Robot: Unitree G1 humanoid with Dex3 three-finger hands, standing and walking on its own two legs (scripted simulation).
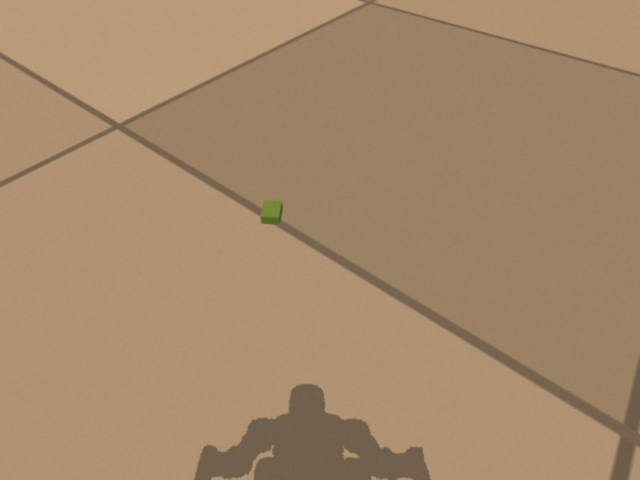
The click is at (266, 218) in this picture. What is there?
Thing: flat box
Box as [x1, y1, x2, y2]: [261, 200, 282, 224]
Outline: 264,200 261,212 261,223 279,224 282,207 281,201
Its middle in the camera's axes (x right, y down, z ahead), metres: -0.21 -0.14 +1.74
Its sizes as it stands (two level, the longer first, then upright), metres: 0.107 0.082 0.044
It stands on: the floor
